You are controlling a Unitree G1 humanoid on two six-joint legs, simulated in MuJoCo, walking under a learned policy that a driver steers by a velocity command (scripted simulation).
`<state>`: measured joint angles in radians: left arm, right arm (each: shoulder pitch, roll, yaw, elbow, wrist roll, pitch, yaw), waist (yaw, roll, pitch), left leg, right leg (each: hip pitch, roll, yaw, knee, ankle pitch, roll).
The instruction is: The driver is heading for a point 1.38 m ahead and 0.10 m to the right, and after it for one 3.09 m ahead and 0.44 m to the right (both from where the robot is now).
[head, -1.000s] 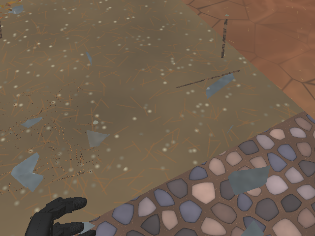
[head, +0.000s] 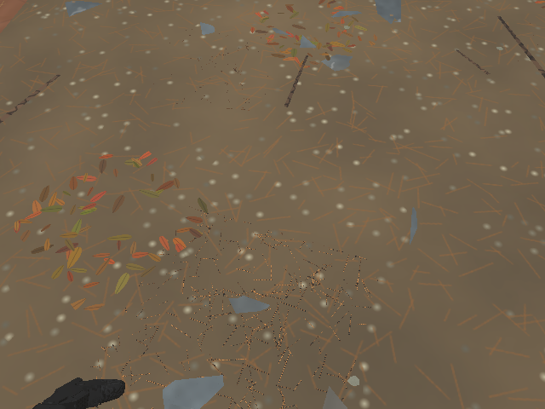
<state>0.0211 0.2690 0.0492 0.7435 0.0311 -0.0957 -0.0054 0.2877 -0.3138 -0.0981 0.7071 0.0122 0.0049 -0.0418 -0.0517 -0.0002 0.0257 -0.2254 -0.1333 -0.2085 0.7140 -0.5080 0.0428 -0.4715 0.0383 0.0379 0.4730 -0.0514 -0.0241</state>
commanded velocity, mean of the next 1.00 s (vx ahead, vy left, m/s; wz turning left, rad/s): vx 0.30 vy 0.00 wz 0.22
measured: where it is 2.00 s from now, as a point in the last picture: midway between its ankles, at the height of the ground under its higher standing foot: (222, 271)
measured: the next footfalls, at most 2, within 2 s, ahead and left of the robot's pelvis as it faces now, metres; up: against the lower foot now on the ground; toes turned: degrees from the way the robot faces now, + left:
left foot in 0.38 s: +0.06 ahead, +0.12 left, +0.00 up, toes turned +11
right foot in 0.84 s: +0.41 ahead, -0.07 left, +0.00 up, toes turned +9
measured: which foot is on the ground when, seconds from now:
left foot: up 0.00-0.36, down 0.38-0.86, up 0.88-1.00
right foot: down 0.00-0.38, up 0.40-0.82, down 0.84-1.00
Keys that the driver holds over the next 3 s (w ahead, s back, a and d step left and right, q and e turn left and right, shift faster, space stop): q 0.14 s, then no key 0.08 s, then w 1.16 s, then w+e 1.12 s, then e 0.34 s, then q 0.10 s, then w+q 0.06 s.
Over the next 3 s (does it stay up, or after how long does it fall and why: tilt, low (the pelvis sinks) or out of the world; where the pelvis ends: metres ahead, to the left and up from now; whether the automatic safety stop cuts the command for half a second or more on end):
stays up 1.32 -0.02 0.01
